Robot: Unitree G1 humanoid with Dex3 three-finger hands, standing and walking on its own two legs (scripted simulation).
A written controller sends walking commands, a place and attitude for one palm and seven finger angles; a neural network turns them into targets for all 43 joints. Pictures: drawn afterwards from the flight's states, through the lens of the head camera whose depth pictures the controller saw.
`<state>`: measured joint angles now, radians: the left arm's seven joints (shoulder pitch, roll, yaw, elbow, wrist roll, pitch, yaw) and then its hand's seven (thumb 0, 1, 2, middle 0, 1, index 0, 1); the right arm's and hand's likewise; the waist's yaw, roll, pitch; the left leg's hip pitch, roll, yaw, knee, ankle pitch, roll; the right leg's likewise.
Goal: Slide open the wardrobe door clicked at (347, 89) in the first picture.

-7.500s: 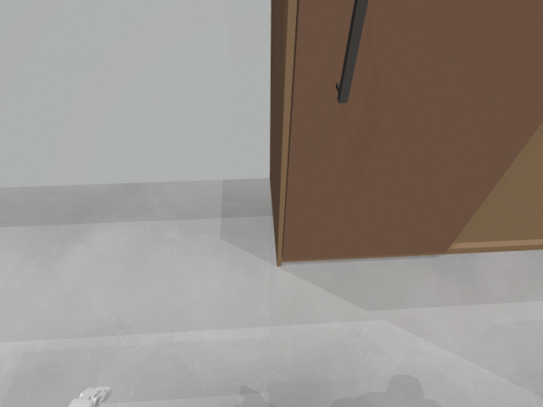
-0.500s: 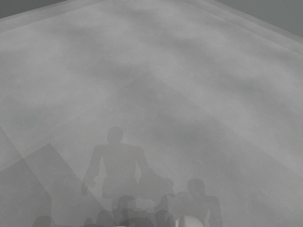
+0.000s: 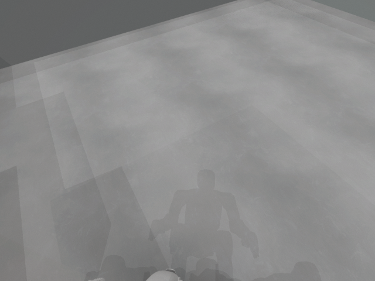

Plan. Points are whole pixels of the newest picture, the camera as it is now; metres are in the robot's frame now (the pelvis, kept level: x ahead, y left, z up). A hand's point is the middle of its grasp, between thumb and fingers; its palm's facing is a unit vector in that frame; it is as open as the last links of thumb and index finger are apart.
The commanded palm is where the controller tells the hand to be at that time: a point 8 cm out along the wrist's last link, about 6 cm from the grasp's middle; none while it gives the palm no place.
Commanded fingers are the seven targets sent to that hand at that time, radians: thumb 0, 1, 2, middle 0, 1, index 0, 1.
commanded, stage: turn to face it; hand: left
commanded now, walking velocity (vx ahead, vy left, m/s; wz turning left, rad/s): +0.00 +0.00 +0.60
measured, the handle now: out of the picture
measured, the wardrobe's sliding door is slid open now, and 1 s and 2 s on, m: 0.00 0.00 0.00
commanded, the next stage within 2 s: none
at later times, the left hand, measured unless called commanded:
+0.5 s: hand out of the picture -0.04 +0.27 -0.18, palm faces +0.36 -0.90 -0.26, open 7.4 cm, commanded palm none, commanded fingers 0.00 0.90 0.90 -0.20 -0.30 -0.20 -0.30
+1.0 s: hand out of the picture +0.00 +0.24 -0.14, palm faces +0.57 -0.77 -0.28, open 7.4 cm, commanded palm none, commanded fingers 0.00 0.90 0.90 -0.20 -0.30 -0.20 -0.30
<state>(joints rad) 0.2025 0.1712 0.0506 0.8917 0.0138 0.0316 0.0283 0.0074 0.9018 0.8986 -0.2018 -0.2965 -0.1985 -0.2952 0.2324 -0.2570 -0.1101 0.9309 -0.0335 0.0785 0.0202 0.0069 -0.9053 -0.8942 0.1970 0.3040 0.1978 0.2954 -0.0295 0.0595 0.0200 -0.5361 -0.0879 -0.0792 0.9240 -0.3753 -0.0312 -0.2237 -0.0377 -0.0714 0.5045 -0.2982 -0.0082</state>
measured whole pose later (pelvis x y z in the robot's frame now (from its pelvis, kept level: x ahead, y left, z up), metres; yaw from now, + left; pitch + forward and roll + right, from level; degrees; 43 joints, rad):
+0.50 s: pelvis +0.00 +0.05 -0.01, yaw +18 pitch +1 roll -1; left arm 0.24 0.27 0.08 0.95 0.01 0.07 0.02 0.01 0.90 0.90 -0.20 -0.30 -0.20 -0.29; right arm 0.11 -0.22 -0.05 0.88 -0.02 0.02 0.01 0.00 -0.91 -0.89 0.20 0.30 0.20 0.30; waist 0.02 -0.05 0.09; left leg -0.28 0.01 0.04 0.58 -0.32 0.03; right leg -0.44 -0.14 -0.09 1.11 -0.52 0.09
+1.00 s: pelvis +0.02 +0.02 +0.00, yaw +37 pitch -1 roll +1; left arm 0.17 0.18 0.03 0.85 0.02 0.02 0.03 0.01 0.90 0.90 -0.20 -0.30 -0.20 -0.30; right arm 0.24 -0.28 -0.10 0.94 -0.03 0.08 0.03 0.01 -0.91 -0.89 0.20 0.30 0.20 0.30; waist -0.05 0.06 0.06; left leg -0.50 -0.02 -0.02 1.17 -0.41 -0.06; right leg -0.22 -0.09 -0.15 0.53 -0.28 0.01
